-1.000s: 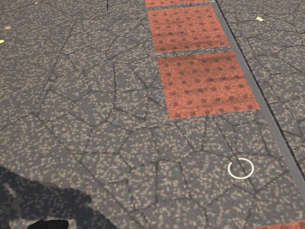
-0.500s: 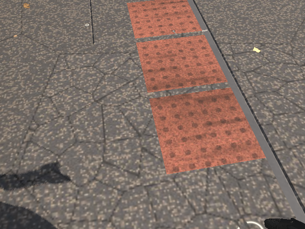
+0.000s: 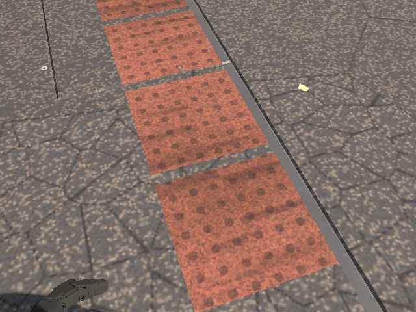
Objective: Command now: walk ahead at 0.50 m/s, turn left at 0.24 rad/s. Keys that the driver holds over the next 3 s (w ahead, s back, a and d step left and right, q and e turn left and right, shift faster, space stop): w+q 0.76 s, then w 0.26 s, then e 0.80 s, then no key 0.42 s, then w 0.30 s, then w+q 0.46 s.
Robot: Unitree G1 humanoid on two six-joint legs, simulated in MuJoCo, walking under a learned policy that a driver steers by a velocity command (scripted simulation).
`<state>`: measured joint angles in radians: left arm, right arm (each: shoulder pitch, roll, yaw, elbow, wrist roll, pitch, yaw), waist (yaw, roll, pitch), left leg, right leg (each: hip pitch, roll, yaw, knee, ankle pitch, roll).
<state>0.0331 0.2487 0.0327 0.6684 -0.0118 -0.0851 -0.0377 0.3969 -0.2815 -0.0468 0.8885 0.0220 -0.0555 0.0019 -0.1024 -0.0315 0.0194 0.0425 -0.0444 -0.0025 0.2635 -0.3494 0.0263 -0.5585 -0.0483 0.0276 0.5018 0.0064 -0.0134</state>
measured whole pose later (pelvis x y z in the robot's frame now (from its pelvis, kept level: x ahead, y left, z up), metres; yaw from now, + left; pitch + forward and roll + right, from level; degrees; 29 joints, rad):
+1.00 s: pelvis +0.53 +0.13 +0.00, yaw +30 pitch +2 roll +1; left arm 0.03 0.27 0.04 0.73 0.00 -0.10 -0.04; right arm 0.36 -0.28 -0.07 0.76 0.01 -0.05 -0.01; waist -0.08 -0.04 0.01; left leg -0.03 -0.09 -0.13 0.36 -0.35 0.07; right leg -0.55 -0.03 0.04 0.51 0.05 0.01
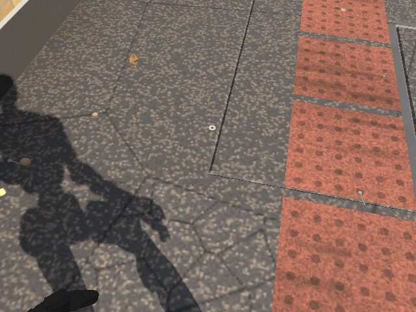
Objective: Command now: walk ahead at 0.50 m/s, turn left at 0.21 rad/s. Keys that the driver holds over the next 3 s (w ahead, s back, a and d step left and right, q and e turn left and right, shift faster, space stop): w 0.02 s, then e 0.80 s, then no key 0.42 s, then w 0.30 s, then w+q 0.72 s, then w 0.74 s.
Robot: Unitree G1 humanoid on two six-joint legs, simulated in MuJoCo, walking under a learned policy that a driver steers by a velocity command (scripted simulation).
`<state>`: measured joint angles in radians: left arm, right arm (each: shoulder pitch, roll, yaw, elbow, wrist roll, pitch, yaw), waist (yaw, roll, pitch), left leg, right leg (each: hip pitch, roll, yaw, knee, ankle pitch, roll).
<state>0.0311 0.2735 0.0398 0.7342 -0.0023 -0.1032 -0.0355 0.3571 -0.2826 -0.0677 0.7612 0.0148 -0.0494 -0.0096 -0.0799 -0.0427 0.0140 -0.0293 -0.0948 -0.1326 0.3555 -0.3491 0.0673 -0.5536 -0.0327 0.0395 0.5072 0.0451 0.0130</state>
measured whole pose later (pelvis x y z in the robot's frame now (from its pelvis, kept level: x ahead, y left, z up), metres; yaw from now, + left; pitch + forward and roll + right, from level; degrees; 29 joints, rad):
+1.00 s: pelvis +0.20 -0.06 +0.00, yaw -27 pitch +1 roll +1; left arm 0.16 0.29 0.06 0.67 0.02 0.05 -0.01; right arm 0.16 -0.32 -0.08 0.75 0.00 0.02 -0.03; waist -0.02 0.04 0.05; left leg -0.39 0.08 0.03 0.81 -0.50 -0.05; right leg -0.30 0.02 0.00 0.56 -0.28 -0.05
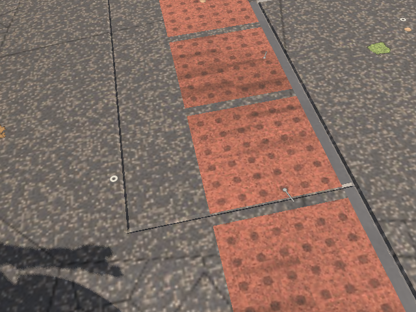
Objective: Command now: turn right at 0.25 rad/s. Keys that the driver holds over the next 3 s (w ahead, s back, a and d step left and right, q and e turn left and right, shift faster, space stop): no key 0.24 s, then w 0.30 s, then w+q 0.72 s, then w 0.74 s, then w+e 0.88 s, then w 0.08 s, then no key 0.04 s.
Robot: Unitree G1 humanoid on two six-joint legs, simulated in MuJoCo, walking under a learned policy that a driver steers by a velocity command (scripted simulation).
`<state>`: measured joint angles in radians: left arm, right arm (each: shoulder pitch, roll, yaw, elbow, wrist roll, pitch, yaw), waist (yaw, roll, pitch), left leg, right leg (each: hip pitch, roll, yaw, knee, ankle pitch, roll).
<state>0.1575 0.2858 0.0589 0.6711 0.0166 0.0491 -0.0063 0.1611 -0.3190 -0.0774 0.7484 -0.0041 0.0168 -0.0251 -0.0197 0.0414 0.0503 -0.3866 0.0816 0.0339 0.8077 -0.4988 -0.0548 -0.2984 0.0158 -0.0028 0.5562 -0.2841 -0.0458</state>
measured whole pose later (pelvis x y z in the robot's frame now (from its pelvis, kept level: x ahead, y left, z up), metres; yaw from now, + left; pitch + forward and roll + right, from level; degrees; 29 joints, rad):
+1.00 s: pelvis +0.24 -0.03 -0.01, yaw +11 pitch +1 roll -1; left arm 0.39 0.25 0.05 0.92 0.00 -0.08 0.01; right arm 0.04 -0.25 -0.04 0.70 0.03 -0.05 0.06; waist 0.09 0.03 0.05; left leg -0.65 0.05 0.04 0.62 0.01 0.06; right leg 0.17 0.02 -0.22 0.18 -0.38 -0.01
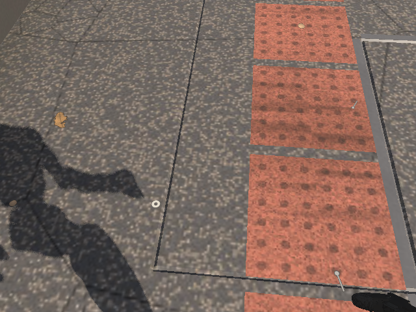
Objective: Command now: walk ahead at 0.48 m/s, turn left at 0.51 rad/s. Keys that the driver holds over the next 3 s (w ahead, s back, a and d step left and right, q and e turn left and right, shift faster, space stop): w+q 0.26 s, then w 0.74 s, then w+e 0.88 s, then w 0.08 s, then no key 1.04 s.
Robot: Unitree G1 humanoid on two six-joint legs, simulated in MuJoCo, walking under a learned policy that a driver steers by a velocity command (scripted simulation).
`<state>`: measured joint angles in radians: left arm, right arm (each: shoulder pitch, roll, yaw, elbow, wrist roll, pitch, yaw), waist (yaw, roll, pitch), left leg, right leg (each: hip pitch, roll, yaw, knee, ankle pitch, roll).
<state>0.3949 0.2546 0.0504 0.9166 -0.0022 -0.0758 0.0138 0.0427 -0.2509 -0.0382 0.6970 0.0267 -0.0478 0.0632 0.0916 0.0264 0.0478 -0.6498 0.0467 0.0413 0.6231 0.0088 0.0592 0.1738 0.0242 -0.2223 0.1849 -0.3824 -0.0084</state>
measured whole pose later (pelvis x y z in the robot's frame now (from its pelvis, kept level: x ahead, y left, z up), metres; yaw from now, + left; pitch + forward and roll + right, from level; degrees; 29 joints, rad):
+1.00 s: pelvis +0.58 +0.06 +0.01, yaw +15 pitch +2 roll -2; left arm 0.39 0.28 0.05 0.84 -0.02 -0.07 -0.01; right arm 0.06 -0.26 -0.03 0.68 0.01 -0.07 0.03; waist 0.10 0.04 0.02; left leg -0.61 0.07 -0.03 0.56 0.04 0.00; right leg 0.01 0.05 -0.02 0.23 -0.28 -0.03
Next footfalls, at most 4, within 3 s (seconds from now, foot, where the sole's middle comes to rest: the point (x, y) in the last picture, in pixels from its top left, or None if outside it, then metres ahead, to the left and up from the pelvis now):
0.08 left None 0.23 0.10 -0.76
0.58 right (256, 284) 0.54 -0.06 -0.76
1.08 left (169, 216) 0.76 0.25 -0.76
1.62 right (233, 152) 1.07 0.04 -0.76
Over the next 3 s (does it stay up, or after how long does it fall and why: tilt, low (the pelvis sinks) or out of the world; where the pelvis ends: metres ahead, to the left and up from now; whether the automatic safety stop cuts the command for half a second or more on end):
stays up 1.31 0.09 0.01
